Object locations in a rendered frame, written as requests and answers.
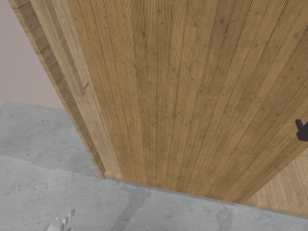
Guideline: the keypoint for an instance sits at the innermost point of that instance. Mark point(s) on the left robot hand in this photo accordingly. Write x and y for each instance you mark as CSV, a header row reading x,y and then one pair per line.
x,y
61,221

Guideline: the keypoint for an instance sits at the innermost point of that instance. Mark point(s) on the handle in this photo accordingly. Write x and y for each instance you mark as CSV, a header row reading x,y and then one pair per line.
x,y
55,30
302,133

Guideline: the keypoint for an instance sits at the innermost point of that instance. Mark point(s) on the wardrobe door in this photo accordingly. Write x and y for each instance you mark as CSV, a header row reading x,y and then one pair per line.
x,y
88,105
199,96

